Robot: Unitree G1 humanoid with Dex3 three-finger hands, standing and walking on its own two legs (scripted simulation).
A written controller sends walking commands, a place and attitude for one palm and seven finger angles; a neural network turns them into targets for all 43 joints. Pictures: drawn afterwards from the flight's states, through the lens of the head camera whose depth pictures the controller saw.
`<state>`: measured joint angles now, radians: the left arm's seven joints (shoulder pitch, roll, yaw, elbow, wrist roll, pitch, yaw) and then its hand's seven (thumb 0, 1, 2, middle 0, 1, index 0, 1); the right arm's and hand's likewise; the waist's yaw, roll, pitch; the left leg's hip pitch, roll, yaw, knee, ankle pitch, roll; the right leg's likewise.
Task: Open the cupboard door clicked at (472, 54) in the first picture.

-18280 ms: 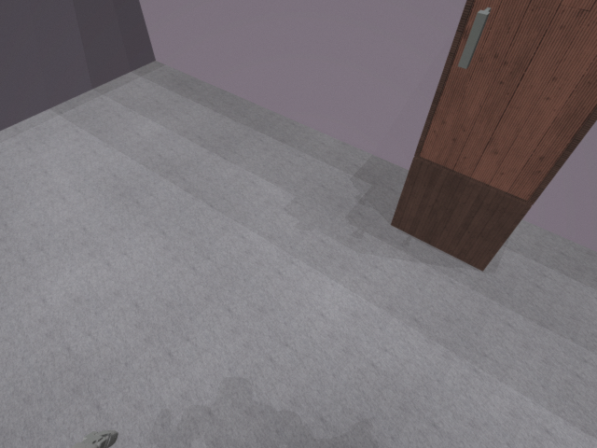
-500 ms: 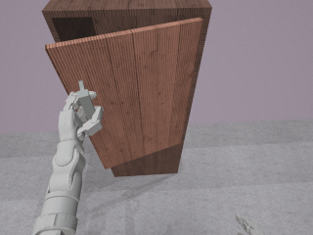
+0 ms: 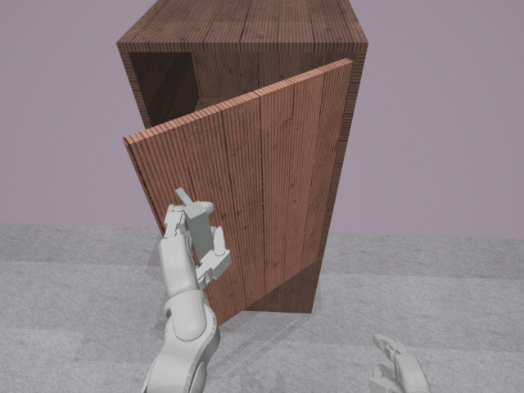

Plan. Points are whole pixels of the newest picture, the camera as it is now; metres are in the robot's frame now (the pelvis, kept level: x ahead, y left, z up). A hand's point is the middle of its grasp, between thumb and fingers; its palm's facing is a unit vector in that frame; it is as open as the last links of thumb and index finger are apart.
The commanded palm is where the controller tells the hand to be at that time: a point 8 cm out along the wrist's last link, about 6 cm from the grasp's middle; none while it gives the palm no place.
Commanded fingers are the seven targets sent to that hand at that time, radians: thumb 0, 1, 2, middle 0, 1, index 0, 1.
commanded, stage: pull the door open along its arc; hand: left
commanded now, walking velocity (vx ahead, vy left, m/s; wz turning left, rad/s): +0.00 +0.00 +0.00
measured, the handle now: (195, 230) +0.33 +0.13 +0.10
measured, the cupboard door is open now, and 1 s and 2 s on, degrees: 38 40 43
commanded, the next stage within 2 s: open thumb and fingers to let go in 0.08 s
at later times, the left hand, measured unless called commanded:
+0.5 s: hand (224, 263) +0.27 +0.07 +0.11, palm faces +0.40 -0.91 -0.01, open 8.5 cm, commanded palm +0.22 +0.11 +0.10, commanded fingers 0.00 -0.29 0.39 -0.31 -1.22 -0.31 -1.22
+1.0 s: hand (226, 260) +0.28 +0.07 +0.10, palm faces +0.34 -0.94 -0.02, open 15.2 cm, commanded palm +0.22 +0.10 +0.10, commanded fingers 0.00 -0.50 0.30 -0.15 -0.30 -0.15 -0.30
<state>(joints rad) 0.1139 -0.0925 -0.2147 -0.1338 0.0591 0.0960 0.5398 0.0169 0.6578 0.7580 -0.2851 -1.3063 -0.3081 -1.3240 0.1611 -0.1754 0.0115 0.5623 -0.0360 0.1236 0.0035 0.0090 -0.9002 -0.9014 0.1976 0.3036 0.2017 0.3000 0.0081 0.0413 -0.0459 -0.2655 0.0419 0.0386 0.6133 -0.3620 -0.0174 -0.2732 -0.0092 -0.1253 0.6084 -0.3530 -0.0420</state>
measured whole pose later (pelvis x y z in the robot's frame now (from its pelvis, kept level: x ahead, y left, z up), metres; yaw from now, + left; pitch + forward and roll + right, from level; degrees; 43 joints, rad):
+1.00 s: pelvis -0.04 +0.01 +0.00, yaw +0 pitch -1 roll +0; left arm -0.05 -0.11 -0.27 0.05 0.07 0.08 0.62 -0.01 -0.49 0.30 -0.24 -0.69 -0.24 -0.69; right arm 0.13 -0.16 0.02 0.63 -0.04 0.09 0.00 0.01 -0.90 -0.90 0.20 0.30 0.20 0.30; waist 0.02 0.03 -0.01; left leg -0.30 0.02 0.04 0.65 -0.33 0.00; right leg -0.30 -0.03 -0.13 0.63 -0.31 -0.03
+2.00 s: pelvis -0.01 +0.00 -0.01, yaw +0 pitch +1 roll +0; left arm 0.49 0.13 -0.07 -0.36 -0.12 -0.10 -0.04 -0.01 -0.50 0.30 -0.16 -0.31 -0.16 -0.31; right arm 0.22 -0.22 0.03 0.48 0.01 -0.08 -0.03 0.01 -0.90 -0.90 0.20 0.30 0.20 0.30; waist 0.03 0.04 -0.03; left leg -0.32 0.04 0.04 0.67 -0.38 -0.01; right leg -0.32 -0.02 -0.12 0.67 -0.36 -0.04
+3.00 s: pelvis -0.02 +0.03 +0.00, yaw +0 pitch -2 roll -1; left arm 0.54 0.28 0.16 -0.47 -0.14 -0.02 -0.05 -0.01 -0.39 0.34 -0.16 -0.30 -0.16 -0.31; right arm 0.23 -0.22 0.06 0.56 0.02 -0.22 -0.09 0.01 -0.90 -0.90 0.20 0.30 0.20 0.30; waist 0.05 0.04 -0.02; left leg -0.25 0.02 0.03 0.63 -0.35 0.02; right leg -0.23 -0.02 -0.12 0.57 -0.31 -0.01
